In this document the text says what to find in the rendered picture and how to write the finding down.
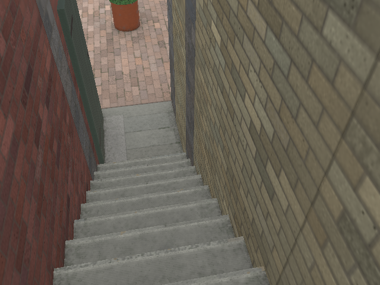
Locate stairs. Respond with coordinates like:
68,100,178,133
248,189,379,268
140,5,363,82
53,154,270,285

